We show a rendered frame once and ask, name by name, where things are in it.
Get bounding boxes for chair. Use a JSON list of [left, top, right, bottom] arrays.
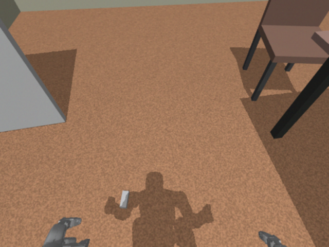
[[243, 0, 329, 101]]

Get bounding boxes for left robot hand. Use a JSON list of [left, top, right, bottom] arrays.
[[44, 217, 90, 247]]

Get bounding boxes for table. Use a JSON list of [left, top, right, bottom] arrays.
[[270, 30, 329, 139]]

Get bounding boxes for right robot hand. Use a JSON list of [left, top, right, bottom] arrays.
[[259, 231, 287, 247]]

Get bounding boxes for small box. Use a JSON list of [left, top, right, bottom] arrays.
[[120, 190, 130, 209]]

